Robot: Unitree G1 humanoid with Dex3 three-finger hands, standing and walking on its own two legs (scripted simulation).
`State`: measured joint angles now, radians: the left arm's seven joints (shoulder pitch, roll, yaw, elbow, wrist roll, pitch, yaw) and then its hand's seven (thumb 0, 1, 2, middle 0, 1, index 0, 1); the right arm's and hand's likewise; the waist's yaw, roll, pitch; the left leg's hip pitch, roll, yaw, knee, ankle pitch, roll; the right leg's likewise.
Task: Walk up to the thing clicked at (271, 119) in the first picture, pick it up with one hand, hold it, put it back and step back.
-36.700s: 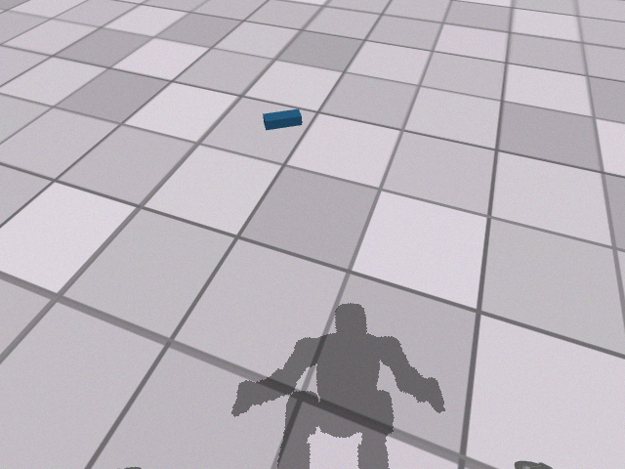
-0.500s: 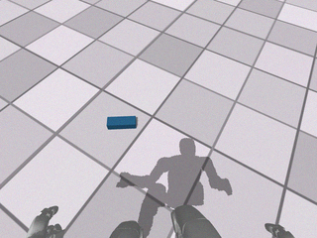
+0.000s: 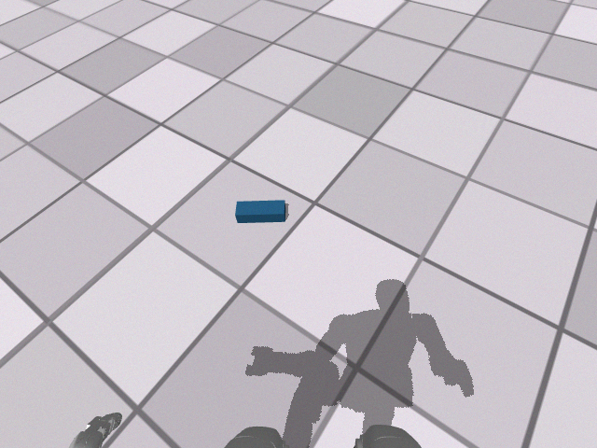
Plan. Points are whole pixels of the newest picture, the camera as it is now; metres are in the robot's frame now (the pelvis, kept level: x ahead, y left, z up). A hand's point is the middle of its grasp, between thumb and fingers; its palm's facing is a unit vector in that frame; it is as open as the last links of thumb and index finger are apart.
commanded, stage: step back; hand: left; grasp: from above
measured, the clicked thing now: (261, 211) +1.02 +0.23 -0.73
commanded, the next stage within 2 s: stand in 0.90 s
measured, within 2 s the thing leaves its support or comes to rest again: neither
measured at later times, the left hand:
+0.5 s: hand out of the picture +0.06 +0.26 -0.14, palm faces +0.01 -0.94 -0.35, open 7.4 cm
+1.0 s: hand (144, 437) +0.13 +0.26 -0.13, palm faces -0.02 -0.94 -0.35, open 7.4 cm
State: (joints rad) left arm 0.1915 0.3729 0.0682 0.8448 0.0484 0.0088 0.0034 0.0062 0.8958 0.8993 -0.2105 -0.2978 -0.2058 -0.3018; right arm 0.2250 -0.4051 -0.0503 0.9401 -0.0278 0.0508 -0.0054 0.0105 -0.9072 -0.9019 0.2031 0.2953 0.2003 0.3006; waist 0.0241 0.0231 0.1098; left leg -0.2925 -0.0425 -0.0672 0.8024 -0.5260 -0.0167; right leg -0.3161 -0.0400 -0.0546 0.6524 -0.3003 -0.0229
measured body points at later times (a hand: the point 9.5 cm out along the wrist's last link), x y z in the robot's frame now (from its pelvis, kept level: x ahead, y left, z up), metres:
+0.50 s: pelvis -0.01 +0.00 +0.01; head -0.01 +0.00 +0.46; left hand +0.06 +0.31 -0.12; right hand +0.07 -0.30 -0.12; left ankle -0.02 +0.12 -0.72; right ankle +0.00 -0.12 -0.72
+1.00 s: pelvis +0.01 +0.01 +0.02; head +0.03 +0.01 +0.47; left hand +0.13 +0.31 -0.11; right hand +0.11 -0.29 -0.11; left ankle -0.02 +0.12 -0.72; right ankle +0.00 -0.12 -0.72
